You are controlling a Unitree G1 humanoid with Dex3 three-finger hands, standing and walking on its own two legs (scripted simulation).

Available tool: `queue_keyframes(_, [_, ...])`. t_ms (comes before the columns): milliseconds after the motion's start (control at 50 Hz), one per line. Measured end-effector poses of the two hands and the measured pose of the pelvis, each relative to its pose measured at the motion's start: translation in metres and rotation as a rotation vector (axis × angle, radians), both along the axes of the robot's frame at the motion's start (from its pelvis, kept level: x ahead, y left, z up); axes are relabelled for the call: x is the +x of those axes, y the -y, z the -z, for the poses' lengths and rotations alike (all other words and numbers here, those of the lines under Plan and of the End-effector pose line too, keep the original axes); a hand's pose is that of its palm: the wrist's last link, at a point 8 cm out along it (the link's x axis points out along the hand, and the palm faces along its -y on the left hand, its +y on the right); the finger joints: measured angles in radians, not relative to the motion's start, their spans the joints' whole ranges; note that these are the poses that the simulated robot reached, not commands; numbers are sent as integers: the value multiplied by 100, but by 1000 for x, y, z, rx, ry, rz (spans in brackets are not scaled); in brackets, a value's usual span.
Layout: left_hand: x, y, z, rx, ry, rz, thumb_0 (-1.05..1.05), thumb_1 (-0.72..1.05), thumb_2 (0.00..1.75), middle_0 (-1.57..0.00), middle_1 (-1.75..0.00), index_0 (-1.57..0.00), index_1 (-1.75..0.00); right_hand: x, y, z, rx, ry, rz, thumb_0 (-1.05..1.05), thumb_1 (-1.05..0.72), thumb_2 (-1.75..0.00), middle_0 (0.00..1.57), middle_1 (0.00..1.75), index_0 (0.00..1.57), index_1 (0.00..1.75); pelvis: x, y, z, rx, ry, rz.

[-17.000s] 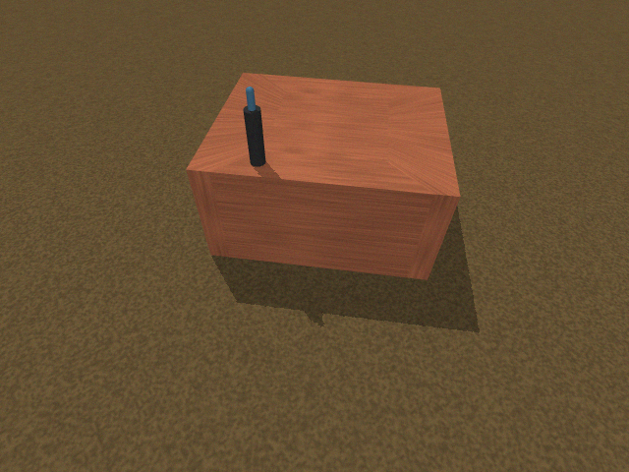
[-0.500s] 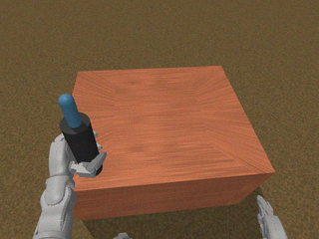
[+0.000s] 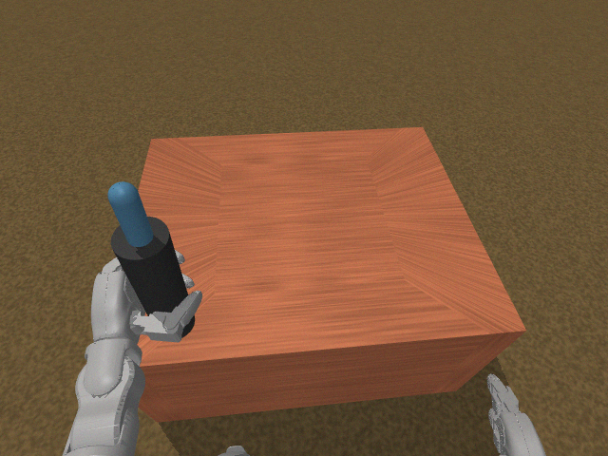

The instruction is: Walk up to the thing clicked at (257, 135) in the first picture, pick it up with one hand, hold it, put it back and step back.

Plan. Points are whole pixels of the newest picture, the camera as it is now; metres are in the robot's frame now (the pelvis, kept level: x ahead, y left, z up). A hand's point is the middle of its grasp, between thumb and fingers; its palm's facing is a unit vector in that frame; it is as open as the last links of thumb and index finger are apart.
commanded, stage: hold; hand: left
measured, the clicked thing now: (154, 271) +0.31 +0.17 +0.12
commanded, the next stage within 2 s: crouch in 1.14 s
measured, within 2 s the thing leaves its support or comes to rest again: neither
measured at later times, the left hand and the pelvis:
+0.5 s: hand (168, 292) +0.32 +0.17 +0.06, palm faces +0.14 -0.99 +0.00, open 8.1 cm; pelvis +0.00 +0.00 +0.00, yaw +0 degrees
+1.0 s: hand (166, 290) +0.32 +0.17 +0.06, palm faces +0.14 -0.99 -0.01, open 8.1 cm; pelvis +0.00 +0.00 +0.00, yaw +0 degrees
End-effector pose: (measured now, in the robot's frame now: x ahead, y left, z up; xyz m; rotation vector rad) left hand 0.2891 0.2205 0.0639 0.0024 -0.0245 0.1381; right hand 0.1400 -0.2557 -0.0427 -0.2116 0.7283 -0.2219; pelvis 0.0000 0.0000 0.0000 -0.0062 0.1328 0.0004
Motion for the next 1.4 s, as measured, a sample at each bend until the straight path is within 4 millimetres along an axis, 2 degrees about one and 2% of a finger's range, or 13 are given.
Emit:
queue_keyframes(360, [-1, 1, 7, -11, -18, 6, -1, -24, 121, -86, -122, -85, -119, 1, 3, 0, -12, -11, 2, -1, 53, -6, 6, 5, 5, 6, 1, 0, 0, 0, -3, 0])
queue_keyframes(580, [0, -2, 1, -4, 1, -1, -1, -24, 121, -85, -122, -84, -120, 1, 2, 0, -3, -4, 7, -1, 53, -6, 6, 5, 5, 6, 2, -1, -1, 0, -1, 0])
queue_keyframes(760, [-3, -2, 10, -11, -25, -8, -1, -24, 122, -86, -122, -85, -120, 3, 2, 3, -1, -16, 3, -1, 53, -6, 6, 5, 5, 6, 2, -1, 0, 0, -6, 1])
queue_keyframes(880, [-5, -2, 7, -1, -5, -7, -1, -24, 122, -85, -122, -84, -120, 5, 4, 1, -11, -15, -1, -1, 52, -6, 6, 5, 5, 6, 3, 0, 0, -1, -5, -2])
queue_keyframes(1000, [2, -4, 1, 6, 8, -7, -1, -25, 122, -86, -122, -85, -120, 8, 1, -1, -5, 3, -4, -1, 52, -6, 6, 5, 5, 6, 2, 0, -1, -1, 1, -4])
queue_keyframes(1200, [2, 1, 6, -8, -21, 13, -1, -25, 122, -86, -122, -85, -120, 2, 1, 2, 7, -19, 6, -1, 52, -6, 6, 5, 5, 6, 3, -1, -2, 1, -2, 1])
queue_keyframes(1400, [4, 2, 4, -4, 2, 8, -1, -23, 120, -87, -120, -86, -117, 13, -2, -8, -3, 23, -18, -1, 53, -6, 6, 5, 5, 6, 6, 1, -1, 2, -1, -3])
